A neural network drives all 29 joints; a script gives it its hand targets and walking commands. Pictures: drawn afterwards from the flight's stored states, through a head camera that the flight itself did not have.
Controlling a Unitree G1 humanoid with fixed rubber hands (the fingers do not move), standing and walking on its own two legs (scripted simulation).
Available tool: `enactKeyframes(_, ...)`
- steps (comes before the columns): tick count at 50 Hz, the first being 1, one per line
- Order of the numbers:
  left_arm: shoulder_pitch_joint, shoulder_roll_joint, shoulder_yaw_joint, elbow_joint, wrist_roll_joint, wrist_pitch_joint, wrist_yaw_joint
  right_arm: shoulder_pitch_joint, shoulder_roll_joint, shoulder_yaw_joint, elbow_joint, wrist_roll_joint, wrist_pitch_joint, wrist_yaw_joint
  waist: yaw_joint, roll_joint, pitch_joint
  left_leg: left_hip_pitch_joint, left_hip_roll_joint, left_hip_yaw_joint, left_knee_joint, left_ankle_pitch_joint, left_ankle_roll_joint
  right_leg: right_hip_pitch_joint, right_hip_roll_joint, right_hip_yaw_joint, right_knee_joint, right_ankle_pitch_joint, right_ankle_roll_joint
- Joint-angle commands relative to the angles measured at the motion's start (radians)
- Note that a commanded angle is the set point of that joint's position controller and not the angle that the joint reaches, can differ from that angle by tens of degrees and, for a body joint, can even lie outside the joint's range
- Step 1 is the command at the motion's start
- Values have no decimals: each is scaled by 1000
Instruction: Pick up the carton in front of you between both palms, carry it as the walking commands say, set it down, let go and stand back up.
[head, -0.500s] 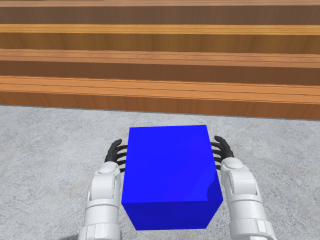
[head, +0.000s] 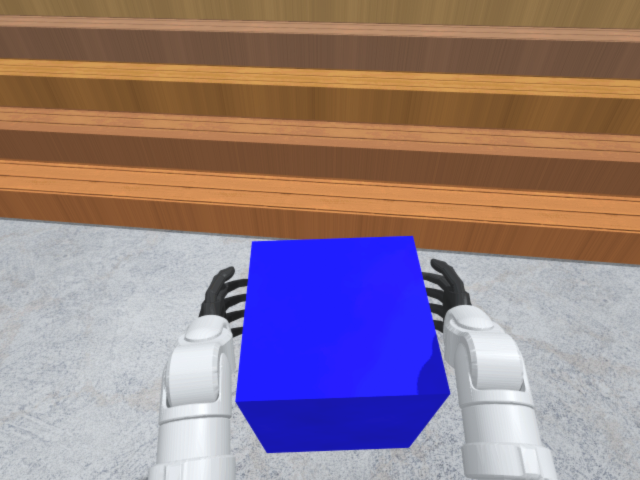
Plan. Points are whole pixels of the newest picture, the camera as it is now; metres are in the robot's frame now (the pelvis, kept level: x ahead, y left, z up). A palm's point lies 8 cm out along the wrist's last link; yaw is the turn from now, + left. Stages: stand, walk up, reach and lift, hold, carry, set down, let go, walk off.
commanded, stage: carry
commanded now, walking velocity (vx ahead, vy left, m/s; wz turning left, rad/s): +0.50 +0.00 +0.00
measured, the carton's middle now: (335, 351) +0.29 +0.00 +0.01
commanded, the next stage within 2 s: none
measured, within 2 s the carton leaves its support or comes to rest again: neither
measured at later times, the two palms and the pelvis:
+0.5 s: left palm (245, 246) +0.42 +0.13 +0.09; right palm (441, 234) +0.44 -0.17 +0.09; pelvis +0.22 -0.03 +0.01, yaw +2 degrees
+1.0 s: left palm (237, 148) +0.73 +0.18 +0.09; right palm (380, 146) +0.72 -0.12 +0.10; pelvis +0.51 +0.04 +0.01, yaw -1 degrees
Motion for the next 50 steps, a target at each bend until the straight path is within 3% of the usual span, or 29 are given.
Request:
enactKeyframes(1, -568, -974, -728, -180, -354, 23, -171, -525, 883, 661, -259, 315, 28, 178, -17, 217, -27, 240, 364, -523, -367, -351, 137, -438, -40, -49, 220, -24, -4)
enactKeyframes(2, -574, -971, -741, -233, -380, 37, -161, -481, 872, 651, -258, 320, 63, 162, -13, 107, -76, 237, 347, -488, -377, -347, 129, -402, -50, -38, 245, 36, -11)
enactKeyframes(3, -495, -932, -749, -262, -383, 58, -140, -484, 890, 713, -304, 357, 84, 142, -22, 87, -87, 299, 332, -405, -372, -240, 131, -435, -40, -56, 146, 33, 14)
enactKeyframes(5, -406, -872, -708, -314, -340, 104, -96, -384, 839, 677, -357, 330, 128, 105, -23, 188, -127, 289, 252, -243, -338, -32, 95, -318, -32, -108, 50, 121, 23)
enactKeyframes(7, -350, -831, -694, -338, -351, 158, -50, -287, 789, 669, -380, 327, 177, 64, -21, 147, -102, 230, 254, -228, -336, -35, 87, -263, -12, -130, -21, 110, 32)
enactKeyframes(10, -241, -802, -672, -434, -339, 212, 13, -204, 744, 658, -501, 351, 230, 15, -23, 196, -70, 278, 231, -181, -280, 110, 97, -281, 15, -185, -114, 128, 21)
enactKeyframes(13, -134, -729, -631, -506, -347, 250, 68, -155, 715, 649, -576, 365, 274, -50, -8, 156, -86, 114, 205, -47, -115, 320, 53, 56, 58, -269, -275, 246, 9)
enactKeyframes(14, -128, -728, -625, -544, -340, 257, 84, -116, 688, 633, -613, 364, 282, -62, -1, 149, -133, -16, 189, -12, -3, 333, 23, 245, 21, -225, -298, 222, -15)
enactKeyframes(15, -91, -725, -598, -532, -340, 263, 99, -106, 663, 613, -589, 373, 297, -73, 25, 91, -210, -149, 157, 45, 159, 232, -12, 455, -86, -93, -281, 144, -55)
enactKeyframes(16, -55, -655, -575, -581, -326, 264, 118, -119, 672, 639, -673, 394, 302, -86, 39, -223, -286, -409, 68, 101, 455, -101, -61, 603, -377, 357, -402, -109, -167)
enactKeyframes(17, -158, -677, -565, -573, -323, 260, 132, -242, 661, 654, -713, 413, 305, -94, 39, -210, -190, -630, 17, 38, 630, -270, -46, 635, -463, 578, -450, -45, -280)
enactKeyframes(18, -149, -691, -590, -621, -349, 255, 144, -187, 668, 656, -669, 399, 309, -109, 42, -122, -201, -595, 106, -55, 699, -254, -25, 536, -443, 479, -447, -59, -266)
enactKeyframes(20, -142, -660, -565, -587, -339, 251, 161, -150, 681, 616, -627, 388, 296, -131, 18, -78, -109, -532, 174, -69, 636, -123, -22, 304, -378, 324, -536, -160, -186)
enactKeyframes(23, -129, -680, -589, -571, -372, 235, 152, -98, 674, 595, -588, 343, 266, -156, 25, -35, -63, -416, 124, 38, 413, -2, -45, 220, -288, 89, -576, 33, -139)
enactKeyframes(26, -66, -645, -604, -554, -376, 219, 149, -25, 628, 585, -590, 319, 242, -169, 26, -112, -33, -450, 120, 45, 276, 97, -44, 284, -257, 10, -559, 178, -117)
enactKeyframes(30, -27, -578, -628, -642, -384, 207, 139, 27, 641, 622, -612, 327, 239, -162, 39, -101, 38, -385, 96, 129, 135, 197, -35, 258, -226, -73, -570, 296, -108)
enactKeyframes(32, 25, -586, -635, -599, -383, 216, 130, 50, 605, 626, -641, 330, 247, -144, 43, -139, 48, -395, 88, 149, 65, 198, -24, 353, -198, -118, -485, 504, -105)
enactKeyframes(35, -51, -585, -677, -641, -383, 222, 114, 5, 586, 656, -671, 351, 243, -117, 18, -112, -39, -147, 56, 181, 34, 199, -4, 360, -203, -198, -330, 683, -73)
enactKeyframes(36, -52, -579, -680, -658, -412, 226, 110, 24, 567, 606, -650, 333, 258, -118, 11, -105, -21, -36, 4, 265, 9, 140, 6, 293, -184, -240, -224, 769, -70)
enactKeyframes(37, 9, -532, -651, -641, -363, 234, 115, 57, 569, 641, -634, 340, 267, -123, -9, -109, -99, 174, 15, 215, 23, 100, 11, 202, -154, -250, -54, 720, -31)
enactKeyframes(38, -11, -547, -655, -660, -395, 241, 118, 64, 557, 619, -658, 339, 261, -122, -22, 56, -154, 378, 242, -129, -82, -73, 93, -60, -99, -260, 225, 509, 12)
enactKeyframes(39, -20, -548, -685, -685, -379, 248, 114, 78, 542, 600, -611, 332, 261, -121, -26, 347, -207, 509, 437, -546, -261, -145, 212, -269, 37, -226, 523, 67, 41)
enactKeyframes(40, -22, -580, -691, -670, -363, 245, 114, 90, 586, 611, -636, 348, 257, -108, -13, 295, -201, 446, 426, -489, -300, -102, 185, -333, -12, -51, 638, -35, 11)
enactKeyframes(41, 20, -601, -659, -636, -365, 246, 105, 71, 620, 635, -656, 354, 255, -99, -20, 186, -171, 370, 423, -452, -293, -8, 207, -363, -50, -45, 720, -8, -16)
enactKeyframes(42, -26, -669, -687, -625, -377, 231, 100, 21, 668, 663, -628, 363, 248, -95, 0, 78, -195, 365, 397, -348, -260, 97, 148, -355, -91, 4, 653, 52, -29)
enactKeyframes(45, -26, -736, -686, -614, -343, 209, 91, -19, 733, 677, -663, 376, 228, -62, 0, 127, -140, 180, 336, -143, -341, -41, 68, -271, -128, -34, 479, 187, -25)
enactKeyframes(48, 39, -705, -638, -561, -318, 203, 106, -1, 654, 687, -662, 390, 232, -64, -3, 63, -54, 178, 320, -109, -398, -58, 86, -340, -113, -80, 331, 234, -5)
enactKeyframes(49, 56, -692, -654, -557, -316, 206, 115, 37, 629, 662, -646, 381, 233, -67, -6, 116, -29, 195, 292, -49, -402, -9, 68, -391, -119, -113, 268, 286, 11)
enactKeyframes(50, 52, -688, -639, -561, -287, 203, 121, 8, 636, 690, -649, 371, 237, -68, -4, 132, -15, 189, 326, -55, -405, 14, 58, -407, -126, -96, 248, 332, 10)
